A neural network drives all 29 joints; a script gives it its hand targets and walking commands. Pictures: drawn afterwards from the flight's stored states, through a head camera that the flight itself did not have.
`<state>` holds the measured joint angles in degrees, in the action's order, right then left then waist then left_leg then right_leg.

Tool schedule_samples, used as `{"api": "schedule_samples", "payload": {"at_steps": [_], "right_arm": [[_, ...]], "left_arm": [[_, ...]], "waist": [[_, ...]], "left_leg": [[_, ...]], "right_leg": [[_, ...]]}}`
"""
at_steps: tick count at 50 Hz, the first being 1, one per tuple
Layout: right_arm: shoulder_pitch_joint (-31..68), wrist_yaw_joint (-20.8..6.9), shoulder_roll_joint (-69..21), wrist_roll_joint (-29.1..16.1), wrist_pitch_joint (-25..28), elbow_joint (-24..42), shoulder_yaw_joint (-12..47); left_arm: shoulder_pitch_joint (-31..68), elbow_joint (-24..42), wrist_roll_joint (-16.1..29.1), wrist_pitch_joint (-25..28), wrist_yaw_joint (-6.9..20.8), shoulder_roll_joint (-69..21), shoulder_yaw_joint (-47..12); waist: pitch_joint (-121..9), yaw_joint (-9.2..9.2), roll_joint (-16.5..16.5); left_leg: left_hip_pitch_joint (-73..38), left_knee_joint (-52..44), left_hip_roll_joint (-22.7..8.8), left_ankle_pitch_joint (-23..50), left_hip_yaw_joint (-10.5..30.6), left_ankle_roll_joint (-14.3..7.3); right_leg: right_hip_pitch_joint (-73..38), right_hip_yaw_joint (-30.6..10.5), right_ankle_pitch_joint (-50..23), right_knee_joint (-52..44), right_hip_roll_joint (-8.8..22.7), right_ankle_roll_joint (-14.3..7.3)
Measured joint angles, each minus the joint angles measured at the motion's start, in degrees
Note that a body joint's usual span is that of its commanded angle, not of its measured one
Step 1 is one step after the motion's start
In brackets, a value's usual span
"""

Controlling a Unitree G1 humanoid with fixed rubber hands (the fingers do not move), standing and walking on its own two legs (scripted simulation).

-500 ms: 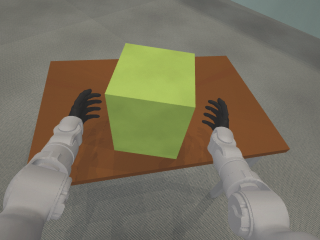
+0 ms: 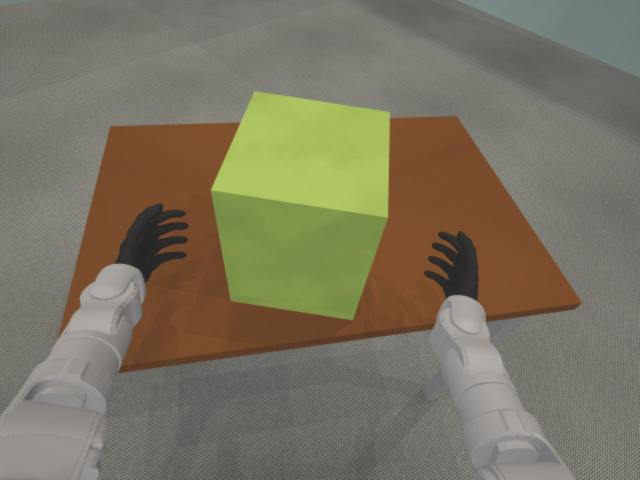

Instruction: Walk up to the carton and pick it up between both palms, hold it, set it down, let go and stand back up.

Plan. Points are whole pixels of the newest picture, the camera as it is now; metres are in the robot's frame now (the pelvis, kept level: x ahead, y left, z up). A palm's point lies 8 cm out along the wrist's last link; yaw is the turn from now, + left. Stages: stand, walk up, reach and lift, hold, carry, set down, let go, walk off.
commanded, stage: set down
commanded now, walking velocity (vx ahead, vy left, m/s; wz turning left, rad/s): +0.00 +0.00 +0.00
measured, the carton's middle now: (306, 211) +0.50 -0.03 +0.03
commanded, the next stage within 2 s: none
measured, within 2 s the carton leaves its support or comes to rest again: neither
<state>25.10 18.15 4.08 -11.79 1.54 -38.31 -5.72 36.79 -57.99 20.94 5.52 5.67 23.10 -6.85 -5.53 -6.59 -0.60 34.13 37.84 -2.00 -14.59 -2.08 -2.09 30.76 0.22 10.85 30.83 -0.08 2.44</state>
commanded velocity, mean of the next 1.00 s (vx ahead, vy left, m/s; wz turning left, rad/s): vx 0.00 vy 0.00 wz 0.00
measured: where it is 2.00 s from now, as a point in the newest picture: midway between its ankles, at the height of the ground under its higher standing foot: outside the picture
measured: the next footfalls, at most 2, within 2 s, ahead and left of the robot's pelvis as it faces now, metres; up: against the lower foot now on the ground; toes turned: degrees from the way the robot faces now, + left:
none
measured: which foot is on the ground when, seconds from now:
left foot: down 0.00-1.00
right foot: down 0.00-1.00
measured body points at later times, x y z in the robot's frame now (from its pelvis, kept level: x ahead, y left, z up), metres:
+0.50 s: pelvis +0.02 +0.01 +0.01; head +0.04 +0.02 +0.46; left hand +0.34 +0.25 +0.03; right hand +0.29 -0.18 +0.01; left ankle +0.04 +0.09 -0.72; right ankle +0.04 -0.15 -0.72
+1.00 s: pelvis +0.02 +0.00 +0.02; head +0.02 +0.02 +0.46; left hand +0.26 +0.25 +0.03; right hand +0.23 -0.18 +0.03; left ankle +0.04 +0.09 -0.72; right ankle +0.04 -0.15 -0.72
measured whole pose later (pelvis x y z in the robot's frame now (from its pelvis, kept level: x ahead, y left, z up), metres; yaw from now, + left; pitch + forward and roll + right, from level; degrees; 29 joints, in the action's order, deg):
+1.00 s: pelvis +0.02 +0.00 +0.02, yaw +0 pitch -6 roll -2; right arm -17.6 19.4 0.0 -10.9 -3.8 -2.3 2.3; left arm -7.9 -11.6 21.5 -1.9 7.6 27.2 -2.9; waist 4.8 2.5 1.3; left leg 8.6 29.7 -1.2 -15.5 -3.0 -1.8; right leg 6.4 -1.4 11.9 23.9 0.3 2.4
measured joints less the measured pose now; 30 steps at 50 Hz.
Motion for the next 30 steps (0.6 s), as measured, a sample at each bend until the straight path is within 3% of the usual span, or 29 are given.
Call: {"api": "schedule_samples", "payload": {"at_steps": [9, 16, 30], "right_arm": [[-6.39, 0.45, -0.81, -1.21, -2.20, 4.73, 2.18], [-13.08, 1.69, -3.28, -0.20, -2.37, 10.14, 3.24], [-26.75, 2.05, -3.72, 1.23, -2.76, 22.34, 3.49]], "left_arm": [[-7.19, 7.84, -2.63, -3.02, 1.01, -0.42, 1.88], [-14.19, 15.42, -3.30, -5.24, 1.72, 0.33, 3.46], [-29.51, 32.06, 1.37, -6.29, 1.56, 2.67, 1.67]], "waist": [[2.54, 1.89, 1.45], [5.30, 3.91, 0.74], [7.63, 6.55, -1.13]], "left_leg": [[-8.42, -1.54, -0.08, -0.98, -0.26, 0.20], [-13.56, -3.04, 0.19, -1.24, -0.20, 0.15], [-16.81, -4.62, 0.52, -1.45, -0.75, -0.26]], "right_leg": [[-8.18, -0.48, 0.80, -1.50, -0.21, -0.15], [-13.51, -0.54, 0.89, -3.36, -0.04, 0.00], [-16.83, -1.25, 0.52, -5.61, 0.21, 0.50]]}}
